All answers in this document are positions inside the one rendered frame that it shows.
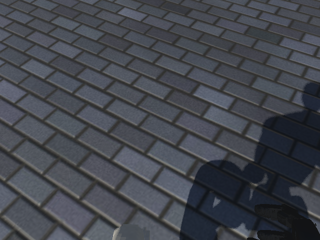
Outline right robot hand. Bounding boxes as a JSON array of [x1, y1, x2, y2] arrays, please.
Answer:
[[247, 204, 320, 240]]

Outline left robot thigh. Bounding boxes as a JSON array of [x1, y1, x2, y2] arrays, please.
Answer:
[[112, 224, 150, 240]]

